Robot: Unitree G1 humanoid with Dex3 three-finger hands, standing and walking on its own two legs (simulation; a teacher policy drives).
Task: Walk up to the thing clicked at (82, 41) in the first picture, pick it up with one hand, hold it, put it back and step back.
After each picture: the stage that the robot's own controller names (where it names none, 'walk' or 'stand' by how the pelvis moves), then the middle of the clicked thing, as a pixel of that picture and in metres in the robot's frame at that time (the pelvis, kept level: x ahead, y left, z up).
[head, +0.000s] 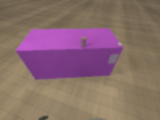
stand; (83, 42) +0.97 +0.13 -0.07
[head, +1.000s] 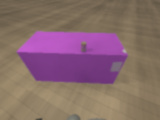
walk; (83, 46) +0.87 +0.16 -0.06
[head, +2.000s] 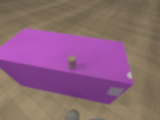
walk; (72, 62) +0.51 +0.21 -0.05
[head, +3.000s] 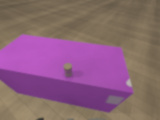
walk; (68, 70) +0.45 +0.21 -0.05
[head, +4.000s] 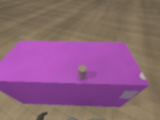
stand; (82, 72) +0.45 +0.08 -0.04
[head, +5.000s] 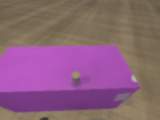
stand; (76, 78) +0.40 +0.12 -0.07
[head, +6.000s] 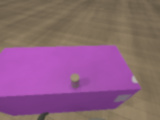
stand; (75, 81) +0.37 +0.12 -0.07
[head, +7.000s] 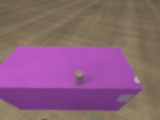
stand; (79, 77) +0.43 +0.10 -0.08
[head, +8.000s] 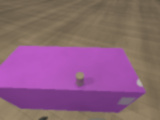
stand; (79, 79) +0.41 +0.10 -0.08
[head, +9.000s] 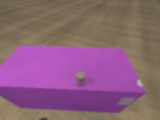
stand; (80, 79) +0.42 +0.09 -0.08
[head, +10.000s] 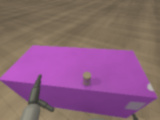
rise first; (86, 79) +0.42 +0.07 -0.07
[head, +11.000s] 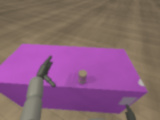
go down; (82, 77) +0.44 +0.06 -0.06
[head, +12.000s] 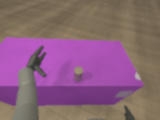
go down; (78, 74) +0.42 +0.07 -0.05
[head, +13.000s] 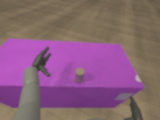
go down; (79, 75) +0.42 +0.06 -0.04
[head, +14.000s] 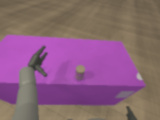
go down; (79, 73) +0.43 +0.06 -0.03
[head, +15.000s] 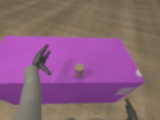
go down; (78, 71) +0.44 +0.06 -0.03
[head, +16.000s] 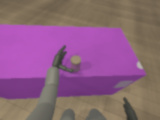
go down; (75, 64) +0.45 +0.07 +0.01
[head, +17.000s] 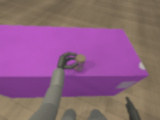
lift; (79, 63) +0.46 +0.06 +0.01
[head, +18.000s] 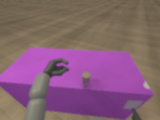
lift; (85, 79) +0.43 +0.05 -0.05
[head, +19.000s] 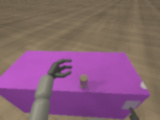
hold; (83, 82) +0.42 +0.06 -0.07
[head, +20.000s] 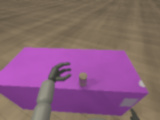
crouch; (83, 79) +0.43 +0.07 -0.07
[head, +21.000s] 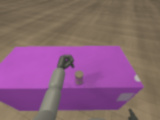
crouch; (79, 78) +0.43 +0.08 -0.06
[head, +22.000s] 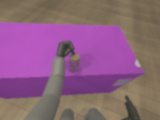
lower; (74, 62) +0.46 +0.07 +0.01
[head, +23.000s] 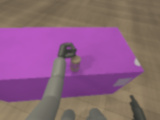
lower; (75, 64) +0.45 +0.07 +0.02
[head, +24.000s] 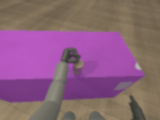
lower; (77, 67) +0.44 +0.06 +0.01
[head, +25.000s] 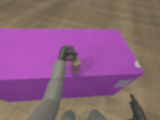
lower; (75, 66) +0.44 +0.07 +0.01
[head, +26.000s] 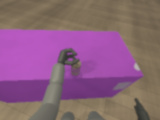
draw back; (75, 68) +0.43 +0.07 +0.01
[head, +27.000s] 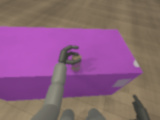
lower; (76, 63) +0.46 +0.07 +0.02
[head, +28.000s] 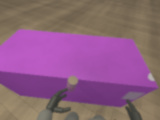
stand; (71, 83) +0.33 +0.14 -0.04
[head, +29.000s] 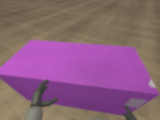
stand; out of the picture -0.08 +0.36 -0.67
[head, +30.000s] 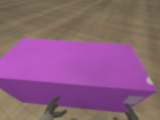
stand; out of the picture -0.09 +0.35 -0.66
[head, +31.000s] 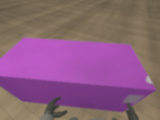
stand; out of the picture -0.07 +0.35 -0.66
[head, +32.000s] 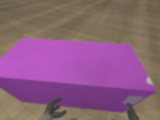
stand; out of the picture -0.08 +0.35 -0.66
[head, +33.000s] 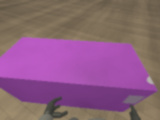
open; out of the picture -0.08 +0.35 -0.66
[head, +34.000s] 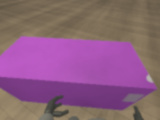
stand; out of the picture -0.08 +0.35 -0.65
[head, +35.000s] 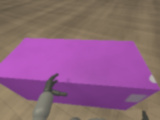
withdraw; out of the picture -0.08 +0.36 -0.67
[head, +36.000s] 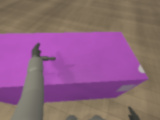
rise; out of the picture -0.11 +0.33 -0.67
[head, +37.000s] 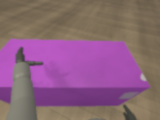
sink last; out of the picture -0.12 +0.31 -0.70
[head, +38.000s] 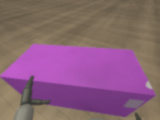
stand; out of the picture -0.07 +0.37 -0.71
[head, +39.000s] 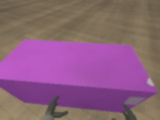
stand; out of the picture -0.09 +0.34 -0.68
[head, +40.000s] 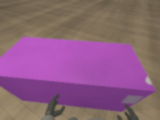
stand; out of the picture -0.08 +0.36 -0.67
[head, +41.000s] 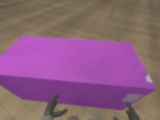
stand; out of the picture -0.07 +0.36 -0.66
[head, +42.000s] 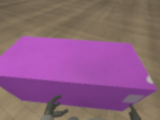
crouch; out of the picture -0.08 +0.35 -0.66
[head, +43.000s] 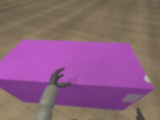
stand; out of the picture -0.08 +0.36 -0.68
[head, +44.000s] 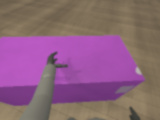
rise; out of the picture -0.10 +0.34 -0.68
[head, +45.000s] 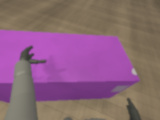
sink last; out of the picture -0.09 +0.33 -0.70
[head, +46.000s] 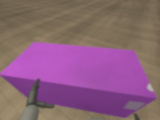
sink last; out of the picture -0.08 +0.37 -0.71
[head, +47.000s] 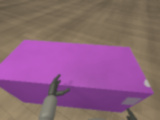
stand; out of the picture -0.09 +0.34 -0.71
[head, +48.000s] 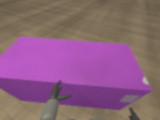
sink last; out of the picture -0.09 +0.35 -0.69
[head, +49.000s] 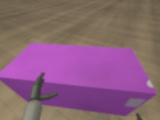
stand; out of the picture -0.07 +0.35 -0.69
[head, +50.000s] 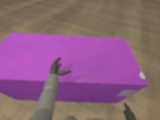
stand; out of the picture -0.09 +0.35 -0.68
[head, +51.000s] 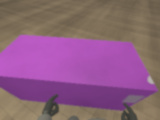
stand; out of the picture -0.08 +0.36 -0.65
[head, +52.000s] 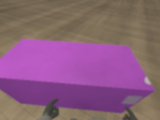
stand; out of the picture -0.07 +0.35 -0.66
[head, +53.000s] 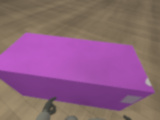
stand; out of the picture -0.07 +0.35 -0.68
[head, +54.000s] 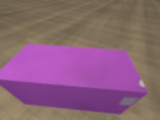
stand; out of the picture -0.07 +0.35 -0.73
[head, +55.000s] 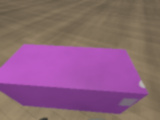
stand; out of the picture -0.10 +0.36 -0.73
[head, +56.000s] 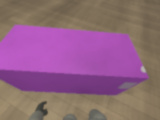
walk; out of the picture -0.04 +0.30 -0.71
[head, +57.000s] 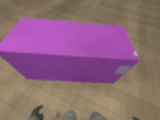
walk; (54, 113) +0.13 +0.32 -0.71
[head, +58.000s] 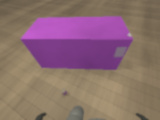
walk; (64, 91) +0.43 +0.40 -0.70
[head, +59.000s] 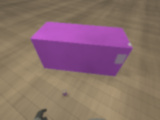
stand; (64, 92) +0.52 +0.34 -0.71
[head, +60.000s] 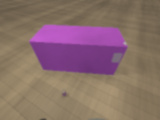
stand; (64, 92) +0.54 +0.36 -0.73
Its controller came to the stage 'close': yes
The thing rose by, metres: 0.01
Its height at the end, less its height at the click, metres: -0.65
